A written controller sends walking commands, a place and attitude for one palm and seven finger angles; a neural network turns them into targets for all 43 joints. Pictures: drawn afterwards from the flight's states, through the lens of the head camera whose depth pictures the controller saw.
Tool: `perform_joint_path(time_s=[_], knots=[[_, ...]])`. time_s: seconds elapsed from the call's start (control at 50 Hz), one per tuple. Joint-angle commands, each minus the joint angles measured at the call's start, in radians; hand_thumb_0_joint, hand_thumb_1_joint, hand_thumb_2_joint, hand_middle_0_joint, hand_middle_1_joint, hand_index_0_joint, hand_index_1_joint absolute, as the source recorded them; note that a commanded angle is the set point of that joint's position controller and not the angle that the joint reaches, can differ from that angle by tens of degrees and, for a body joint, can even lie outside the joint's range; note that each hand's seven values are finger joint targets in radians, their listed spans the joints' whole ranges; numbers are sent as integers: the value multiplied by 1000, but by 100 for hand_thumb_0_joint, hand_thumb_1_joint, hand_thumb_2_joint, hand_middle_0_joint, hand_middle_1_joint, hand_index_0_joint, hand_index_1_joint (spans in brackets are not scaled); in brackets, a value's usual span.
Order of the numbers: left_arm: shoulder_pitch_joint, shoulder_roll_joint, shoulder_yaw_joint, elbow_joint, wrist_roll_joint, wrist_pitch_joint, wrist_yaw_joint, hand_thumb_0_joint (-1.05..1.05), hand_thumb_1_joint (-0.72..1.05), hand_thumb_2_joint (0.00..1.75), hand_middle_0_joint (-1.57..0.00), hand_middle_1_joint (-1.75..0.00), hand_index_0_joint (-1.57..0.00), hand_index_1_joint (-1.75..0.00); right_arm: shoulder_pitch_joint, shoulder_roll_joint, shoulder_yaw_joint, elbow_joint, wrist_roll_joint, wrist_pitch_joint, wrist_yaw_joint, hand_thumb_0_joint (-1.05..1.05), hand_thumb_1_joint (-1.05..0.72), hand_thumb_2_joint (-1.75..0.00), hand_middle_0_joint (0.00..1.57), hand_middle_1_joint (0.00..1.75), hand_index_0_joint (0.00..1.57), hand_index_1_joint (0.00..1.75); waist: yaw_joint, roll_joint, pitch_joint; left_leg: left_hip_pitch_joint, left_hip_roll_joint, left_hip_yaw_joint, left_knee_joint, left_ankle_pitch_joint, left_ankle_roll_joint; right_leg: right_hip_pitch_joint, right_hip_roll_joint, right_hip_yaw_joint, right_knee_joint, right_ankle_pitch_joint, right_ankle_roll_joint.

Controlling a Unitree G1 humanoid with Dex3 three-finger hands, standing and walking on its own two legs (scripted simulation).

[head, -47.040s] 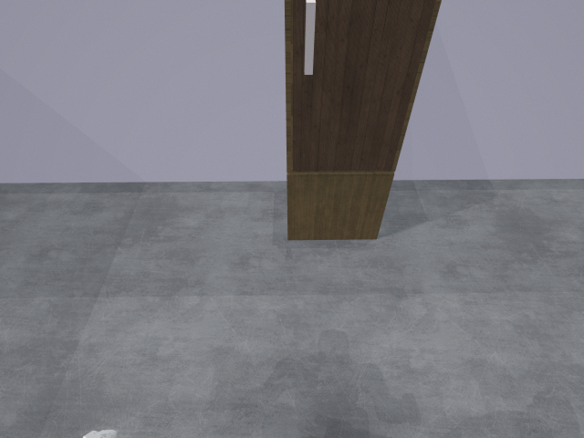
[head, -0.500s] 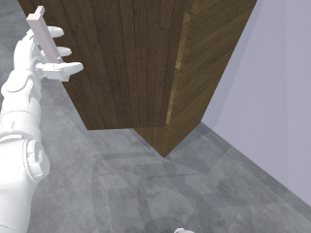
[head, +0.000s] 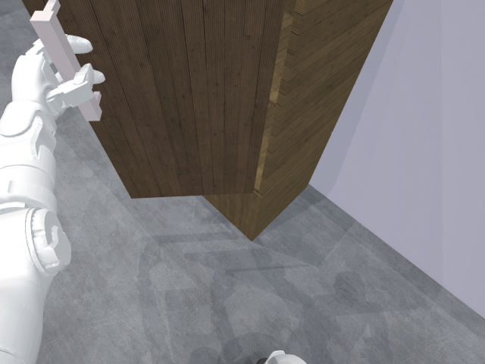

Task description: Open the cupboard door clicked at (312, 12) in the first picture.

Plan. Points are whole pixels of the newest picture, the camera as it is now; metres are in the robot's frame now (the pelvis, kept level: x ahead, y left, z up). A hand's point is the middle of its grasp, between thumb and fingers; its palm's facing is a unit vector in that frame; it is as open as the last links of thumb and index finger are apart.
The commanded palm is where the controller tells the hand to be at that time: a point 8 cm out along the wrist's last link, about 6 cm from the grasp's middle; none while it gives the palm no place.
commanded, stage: pull the door open along its arc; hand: left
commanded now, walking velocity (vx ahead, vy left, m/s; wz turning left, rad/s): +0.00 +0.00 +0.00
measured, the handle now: (75, 65) +0.56 +0.22 +0.15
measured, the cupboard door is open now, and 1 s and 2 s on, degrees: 49 88 94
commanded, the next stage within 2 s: open thumb and fingers to let go in 1.10 s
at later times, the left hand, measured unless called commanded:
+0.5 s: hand (86, 127) +0.43 +0.18 +0.15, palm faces -0.04 -1.00 +0.01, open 6.0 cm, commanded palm +0.37 +0.24 +0.15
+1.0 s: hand (152, 192) +0.32 +0.09 +0.16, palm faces +0.39 -0.92 +0.01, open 6.2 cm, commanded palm +0.26 +0.13 +0.15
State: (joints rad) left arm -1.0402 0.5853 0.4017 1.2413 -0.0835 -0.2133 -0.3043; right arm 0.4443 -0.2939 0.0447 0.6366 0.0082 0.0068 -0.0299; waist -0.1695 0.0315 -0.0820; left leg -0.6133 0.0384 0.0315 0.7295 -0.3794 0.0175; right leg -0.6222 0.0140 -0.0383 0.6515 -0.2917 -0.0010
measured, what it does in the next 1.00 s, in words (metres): stands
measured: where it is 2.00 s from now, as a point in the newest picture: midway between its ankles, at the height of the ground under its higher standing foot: outside the picture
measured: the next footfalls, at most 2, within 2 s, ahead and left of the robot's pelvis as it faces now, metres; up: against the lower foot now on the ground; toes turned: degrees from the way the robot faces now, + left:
none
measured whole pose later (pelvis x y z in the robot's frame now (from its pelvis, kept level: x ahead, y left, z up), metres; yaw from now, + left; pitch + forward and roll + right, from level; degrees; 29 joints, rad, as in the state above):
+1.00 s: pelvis +0.01 -0.03 +0.02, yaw +2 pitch -1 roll +0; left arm -0.06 -0.06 -0.05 -0.10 -0.03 0.25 0.43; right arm 0.14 -0.18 0.05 0.60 -0.02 0.07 -0.03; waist 0.02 0.06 -0.06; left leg -0.16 0.04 0.01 0.49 -0.31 -0.03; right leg -0.19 0.02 -0.07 0.49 -0.28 -0.04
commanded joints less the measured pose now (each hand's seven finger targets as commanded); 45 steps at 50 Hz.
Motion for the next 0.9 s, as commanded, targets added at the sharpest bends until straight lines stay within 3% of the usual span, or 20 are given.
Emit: perform_joint_path(time_s=[0.0, 0.04, 0.16, 0.2, 0.28, 0.42, 0.44, 0.5, 0.52, 0.54, 0.58, 0.62, 0.64, 0.7, 0.74, 0.82, 0.84, 0.88], knots=[[-508, 252, 11, -247, -28, -69, 4, 0, 90, 90, -40, -135, -40, -135, 142, -165, -66, -48, 0, -20, -16, 0, -90, -90, 20, 30, 20, 30, -10, 98, -411, 243, -16, -47, -56, 393, 12, 192, 23, 16, -34, 366, -15], [-457, 246, 21, -238, -36, -71, 6, 0, 90, 90, -40, -135, -40, -135, 150, -168, -69, -53, -1, -20, -14, 0, -90, -90, 20, 30, 20, 30, 3, 58, -410, 245, -14, -53, -57, 406, 13, 197, 27, 9, -32, 361, -19], [-302, 236, 48, -358, -60, -72, -2, 0, 90, 90, -40, -135, -40, -135, 120, -162, -78, -84, 4, -14, -6, 0, -90, -90, 20, 30, 20, 30, 57, 73, -470, 278, -11, -37, -66, 475, 10, 269, 27, 10, -25, 423, -21], [-201, 197, 38, -372, -78, -51, -6, 0, 90, 90, -40, -135, -40, -135, 99, -158, -79, -101, 10, -13, -3, 0, -90, -90, 20, 30, 20, 30, 73, 53, -426, 258, -11, -27, -79, 464, 11, 285, 28, 8, -33, 427, -22], [-23, 165, 45, -537, -114, -15, -8, 0, 90, 90, -40, -135, -40, -135, 50, -150, -83, -142, 24, -15, 2, 0, -90, -90, 20, 30, 20, 30, 117, 44, -433, 281, -11, -14, -98, 529, 15, 355, 25, 10, -37, 486, -24], [352, 73, 41, -876, -158, 90, 21, 0, 90, 90, -40, -135, -40, -135, -72, -122, -79, -212, 42, -29, 8, 0, -90, -90, 20, 30, 20, 30, 179, 20, -354, 315, -9, -2, -147, 589, 8, 438, 12, 2, -55, 533, -22], [400, 67, 73, -929, -174, 105, 58, 0, 90, 90, -40, -135, -40, -135, -95, -112, -76, -221, 45, -32, 8, 0, -90, -90, 20, 30, 20, 30, 203, 22, -344, 315, -12, -1, -151, 596, 6, 453, 12, -2, -60, 528, -23], [549, -36, 64, -1085, -185, 165, 156, 0, 90, 90, -40, -135, -40, -135, -167, -84, -70, -237, 48, -47, 13, 0, -90, -90, 20, 30, 20, 30, 222, -29, -300, 319, -13, 6, -178, 566, -3, 476, 9, -13, -76, 528, -19], [564, -68, 39, -1153, -176, 180, 190, 0, 90, 90, -40, -135, -40, -135, -187, -80, -71, -237, 47, -49, 14, 0, -90, -90, 20, 30, 20, 30, 216, -20, -291, 333, -13, 9, -186, 559, -6, 478, 7, -13, -80, 526, -18], [596, -82, 37, -1203, -166, 190, 233, 0, 90, 90, -40, -135, -40, -135, -207, -72, -70, -237, 45, -50, 13, 0, -90, -90, 20, 30, 20, 30, 223, -18, -282, 342, -13, 13, -185, 556, -4, 485, 5, -12, -86, 523, -18], [642, -166, 17, -1290, -156, 228, 337, 0, 90, 90, -40, -135, -40, -135, -261, -50, -64, -234, 40, -55, 14, 0, -90, -90, 20, 30, 20, 30, 240, -41, -258, 338, -19, 13, -204, 499, -10, 494, 1, -16, -102, 493, -17], [648, -241, -28, -1343, -124, 267, 448, 0, 90, 90, -40, -135, -40, -135, -299, -36, -59, -216, 31, -51, 12, 0, -90, -90, 20, 30, 20, 30, 236, -61, -219, 343, -21, 10, -219, 446, -15, 491, -2, -16, -120, 439, -17], [653, -249, -44, -1363, -100, 283, 496, 0, 90, 90, -40, -135, -40, -135, -315, -33, -58, -208, 24, -46, 7, 0, -90, -90, 20, 30, 20, 30, 230, -80, -199, 348, -22, 10, -220, 418, -11, 495, -6, -10, -136, 414, -14], [628, -328, -132, -1432, -32, 335, 615, 0, 90, 90, -40, -135, -40, -135, -361, -11, -44, -196, 7, -29, -2, 0, -90, -90, 20, 30, 20, 30, 222, -39, -178, 378, -30, 9, -237, 380, -10, 498, -17, 4, -164, 365, -16], [628, -374, -178, -1454, 5, 363, 685, 0, 90, 90, -40, -135, -40, -135, -383, -2, -42, -188, -6, -16, -10, 0, -90, -90, 20, 30, 20, 30, 216, -91, -178, 396, -30, 5, -235, 374, -6, 520, -24, 10, -189, 350, -14], [665, -490, -297, -1511, 51, 394, 752, 0, 90, 90, -40, -135, -40, -135, -419, 18, -35, -180, -24, 2, -17, 0, -90, -90, 20, 30, 20, 30, 219, -48, -176, 442, -36, 7, -245, 374, -7, 541, -36, 18, -214, 355, -20], [685, -508, -328, -1510, 67, 397, 759, 0, 90, 90, -40, -135, -40, -135, -419, 18, -35, -175, -27, 7, -17, 0, -90, -90, 20, 30, 20, 30, 214, -77, -162, 446, -34, 1, -245, 378, -5, 545, -37, 18, -222, 362, -21], [717, -548, -380, -1571, 70, 395, 757, 0, 90, 90, -40, -135, -40, -135, -426, 22, -36, -181, -33, 11, -16, 0, -90, -90, 20, 30, 20, 30, 212, -81, -171, 467, -34, 1, -248, 400, -3, 559, -38, 19, -219, 408, -20]])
